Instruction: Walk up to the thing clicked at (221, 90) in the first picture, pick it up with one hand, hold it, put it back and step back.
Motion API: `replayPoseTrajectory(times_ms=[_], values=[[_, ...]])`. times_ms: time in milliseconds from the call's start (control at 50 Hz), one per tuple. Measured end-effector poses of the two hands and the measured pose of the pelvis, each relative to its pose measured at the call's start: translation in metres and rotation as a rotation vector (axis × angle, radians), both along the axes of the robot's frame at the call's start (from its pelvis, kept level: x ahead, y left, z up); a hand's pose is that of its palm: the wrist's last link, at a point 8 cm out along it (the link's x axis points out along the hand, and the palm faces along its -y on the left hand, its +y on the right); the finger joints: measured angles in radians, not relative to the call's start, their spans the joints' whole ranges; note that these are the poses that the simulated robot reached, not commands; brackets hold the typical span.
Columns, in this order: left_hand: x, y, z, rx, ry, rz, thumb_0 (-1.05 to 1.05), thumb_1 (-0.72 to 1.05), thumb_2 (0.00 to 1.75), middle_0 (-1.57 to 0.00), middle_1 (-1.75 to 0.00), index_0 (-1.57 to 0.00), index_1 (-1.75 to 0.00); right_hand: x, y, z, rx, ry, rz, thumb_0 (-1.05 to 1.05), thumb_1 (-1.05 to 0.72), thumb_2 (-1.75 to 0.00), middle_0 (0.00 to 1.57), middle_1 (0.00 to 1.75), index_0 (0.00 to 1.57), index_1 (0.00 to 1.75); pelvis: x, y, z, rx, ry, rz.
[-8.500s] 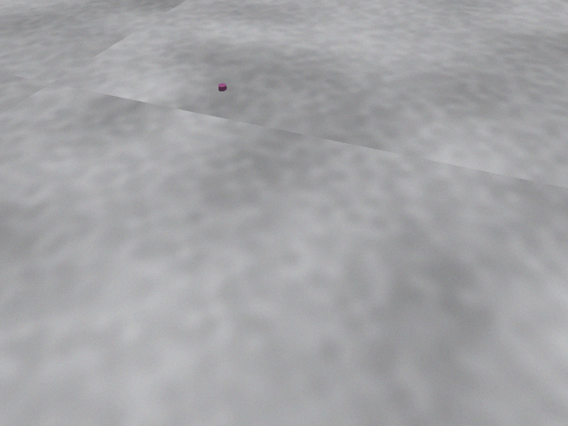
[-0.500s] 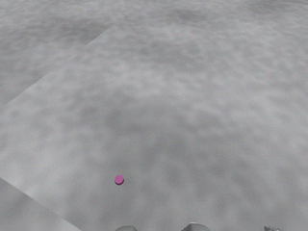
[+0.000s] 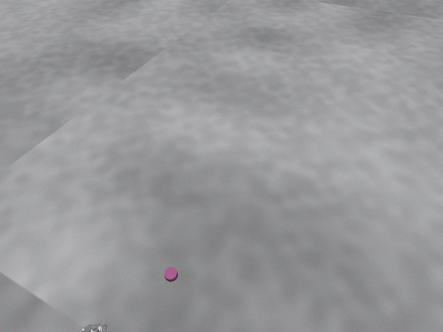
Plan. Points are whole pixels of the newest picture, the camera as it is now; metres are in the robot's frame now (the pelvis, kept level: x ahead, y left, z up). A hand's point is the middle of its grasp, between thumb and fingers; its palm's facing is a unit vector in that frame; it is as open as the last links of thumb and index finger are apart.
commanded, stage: walk up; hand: left
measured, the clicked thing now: (171, 274) +0.48 +0.27 -0.76
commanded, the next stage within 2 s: stand in 0.96 s
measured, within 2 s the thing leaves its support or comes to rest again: neither
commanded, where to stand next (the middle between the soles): +0.09 +0.01 m, yaw +1 degrees
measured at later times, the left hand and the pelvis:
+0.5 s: hand out of the picture +0.08 +0.25 -0.15, palm faces +0.01 -0.94 -0.33, open 7.4 cm; pelvis +0.01 +0.00 +0.00, yaw +0 degrees
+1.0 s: hand out of the picture +0.11 +0.24 -0.15, palm faces -0.01 -0.94 -0.33, open 7.4 cm; pelvis +0.02 -0.01 +0.01, yaw +0 degrees
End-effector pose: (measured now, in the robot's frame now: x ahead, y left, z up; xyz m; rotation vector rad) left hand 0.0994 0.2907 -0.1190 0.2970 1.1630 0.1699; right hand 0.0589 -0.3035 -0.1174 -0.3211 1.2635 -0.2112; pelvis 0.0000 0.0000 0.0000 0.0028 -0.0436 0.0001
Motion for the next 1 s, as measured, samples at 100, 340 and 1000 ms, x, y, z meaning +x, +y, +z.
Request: replayPoseTrajectory(times_ms=[100, 340, 1000], values=[[-0.001, 0.001, 0.0, 0.002, 0.021, 0.011, 0.0, 0.9, 0.89, -0.2, -0.3, -0.2, -0.3, 0.017, -0.003, 0.005, -0.009, -0.028, 0.003, 0.01, -0.91, -0.9, 0.2, 0.3, 0.2, 0.3, 0.004, -0.001, 0.002, -0.002, 0.001, 0.002], [-0.019, 0.003, 0.002, 0.01, 0.069, 0.049, 0.0, 0.9, 0.89, -0.2, -0.3, -0.2, -0.3, 0.048, 0.005, 0.005, 0.017, -0.072, 0.027, 0.01, -0.91, -0.9, 0.2, 0.3, 0.2, 0.3, 0.011, -0.002, 0.004, -0.003, 0.0, 0.005], [-0.001, -0.004, 0.004, 0.015, 0.047, 0.033, 0.0, 0.9, 0.89, -0.2, -0.3, -0.2, -0.3, 0.038, 0.002, 0.001, 0.022, -0.037, 0.002, 0.01, -0.91, -0.9, 0.2, 0.3, 0.2, 0.3, 0.022, -0.006, 0.005, 0.0, 0.003, 0.006]])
